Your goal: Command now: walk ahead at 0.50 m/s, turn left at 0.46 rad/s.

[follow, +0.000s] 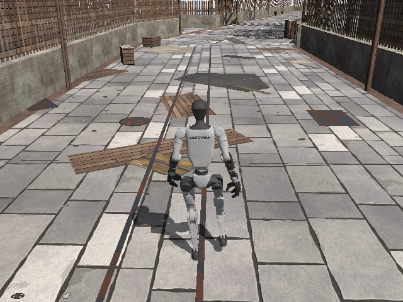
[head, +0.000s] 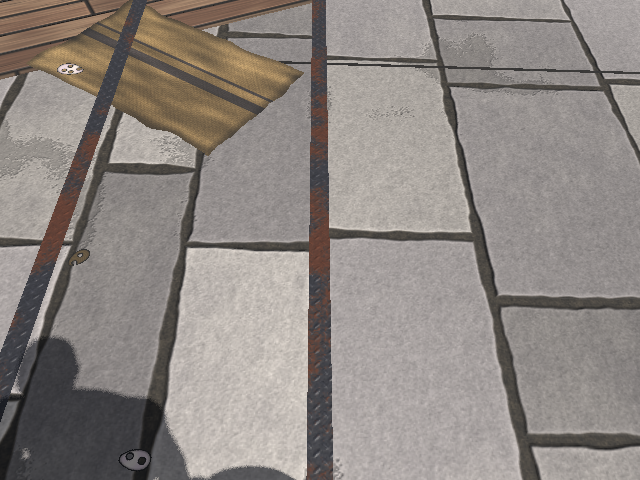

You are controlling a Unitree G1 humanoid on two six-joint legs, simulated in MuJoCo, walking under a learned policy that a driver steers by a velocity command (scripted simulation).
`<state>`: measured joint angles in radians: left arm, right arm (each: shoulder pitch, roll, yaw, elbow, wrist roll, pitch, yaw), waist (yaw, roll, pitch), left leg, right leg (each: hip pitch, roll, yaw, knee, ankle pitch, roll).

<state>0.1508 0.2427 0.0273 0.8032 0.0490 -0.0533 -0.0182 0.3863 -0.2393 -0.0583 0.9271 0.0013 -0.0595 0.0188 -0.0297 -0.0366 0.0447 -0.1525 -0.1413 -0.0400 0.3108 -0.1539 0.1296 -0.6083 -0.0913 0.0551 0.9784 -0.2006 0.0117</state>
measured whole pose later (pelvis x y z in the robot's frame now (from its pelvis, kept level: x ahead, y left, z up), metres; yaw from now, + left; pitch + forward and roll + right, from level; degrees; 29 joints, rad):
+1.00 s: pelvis +0.49 +0.09 -0.01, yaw +31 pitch +1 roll +0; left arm 0.26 0.26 0.03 0.79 0.03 -0.06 -0.01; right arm 0.23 -0.28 -0.06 0.77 -0.01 -0.02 0.02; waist 0.02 -0.02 0.06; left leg -0.30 -0.12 0.02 0.47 -0.18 0.12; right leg -0.44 -0.08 -0.02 1.18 -0.36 0.01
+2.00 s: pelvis +0.86 +0.44 -0.03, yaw +67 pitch +1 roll -1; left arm 0.37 0.27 0.04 0.83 0.02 -0.03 0.00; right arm 0.08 -0.28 -0.04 0.67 -0.04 -0.02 0.04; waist 0.05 0.00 0.07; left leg -0.46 -0.07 0.07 0.63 -0.19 0.13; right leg -0.19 -0.09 -0.13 1.06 -0.48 0.02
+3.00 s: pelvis +0.99 +0.73 -0.01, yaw +76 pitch -1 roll +2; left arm 0.27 0.24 0.02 0.88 0.01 0.01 -0.01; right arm 0.24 -0.23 -0.02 0.96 -0.02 0.01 -0.05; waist 0.04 -0.04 0.02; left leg -0.18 -0.03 0.02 0.48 -0.28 0.01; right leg -0.32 0.03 0.01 0.52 -0.17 -0.05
